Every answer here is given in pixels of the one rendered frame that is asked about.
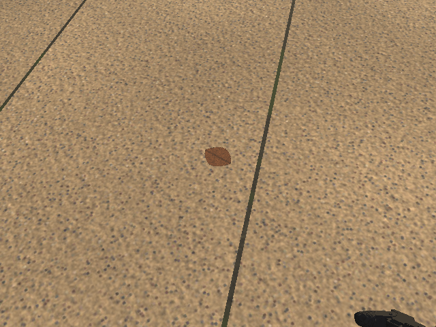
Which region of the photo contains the right robot hand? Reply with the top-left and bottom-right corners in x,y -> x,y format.
354,309 -> 426,327

